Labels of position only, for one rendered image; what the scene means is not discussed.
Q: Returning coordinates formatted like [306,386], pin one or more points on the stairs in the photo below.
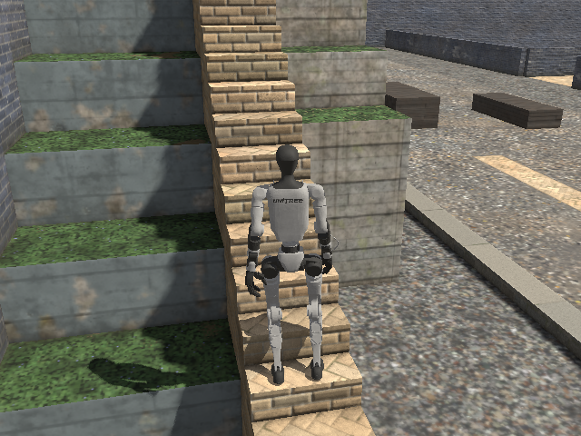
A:
[249,112]

